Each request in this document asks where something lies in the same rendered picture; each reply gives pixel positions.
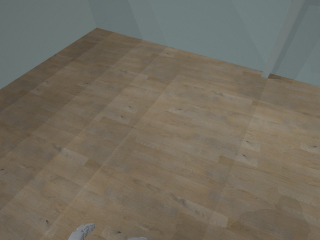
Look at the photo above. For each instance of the robot left hand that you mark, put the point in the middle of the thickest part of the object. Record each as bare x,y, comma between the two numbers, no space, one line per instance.
82,231

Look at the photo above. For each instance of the panel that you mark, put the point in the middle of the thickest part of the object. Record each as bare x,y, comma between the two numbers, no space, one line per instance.
290,17

